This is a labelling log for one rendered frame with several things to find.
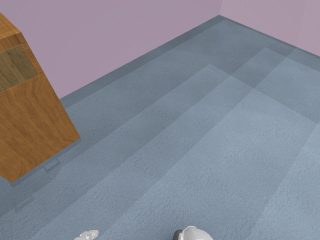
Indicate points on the left robot hand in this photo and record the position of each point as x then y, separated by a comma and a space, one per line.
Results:
88, 235

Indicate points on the drawer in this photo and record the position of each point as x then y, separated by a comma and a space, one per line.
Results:
15, 67

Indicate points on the right robot foot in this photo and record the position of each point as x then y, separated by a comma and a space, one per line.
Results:
176, 234

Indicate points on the cabinet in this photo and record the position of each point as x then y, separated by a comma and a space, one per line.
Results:
34, 125

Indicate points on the right robot thigh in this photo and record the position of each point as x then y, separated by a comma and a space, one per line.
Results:
194, 234

